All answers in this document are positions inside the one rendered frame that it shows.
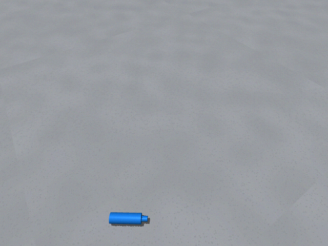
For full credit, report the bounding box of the bottle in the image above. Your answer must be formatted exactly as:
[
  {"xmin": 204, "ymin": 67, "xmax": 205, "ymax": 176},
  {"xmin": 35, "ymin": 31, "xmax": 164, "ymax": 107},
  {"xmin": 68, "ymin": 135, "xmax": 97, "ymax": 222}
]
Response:
[{"xmin": 109, "ymin": 212, "xmax": 148, "ymax": 224}]

